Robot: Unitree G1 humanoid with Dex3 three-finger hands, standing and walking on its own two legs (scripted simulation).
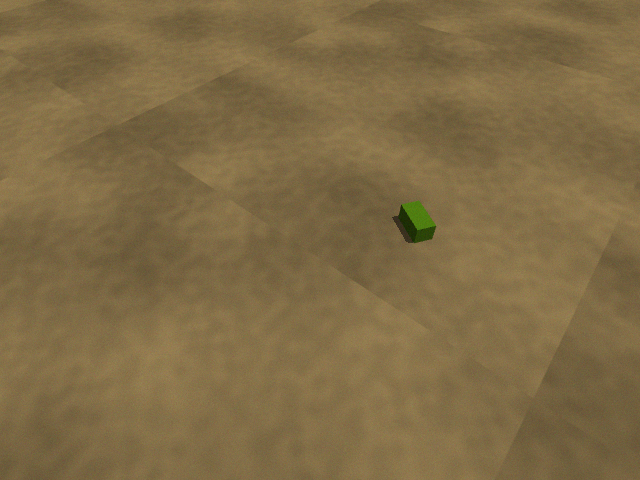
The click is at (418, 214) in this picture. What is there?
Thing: lying carton
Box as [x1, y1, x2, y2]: [398, 201, 435, 242]
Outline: 419,201 401,204 398,217 413,242 431,238 435,228 435,224
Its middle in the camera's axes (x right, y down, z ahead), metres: +0.42 -0.10 +1.69
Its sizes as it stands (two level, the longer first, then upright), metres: 0.161 0.086 0.083
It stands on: the floor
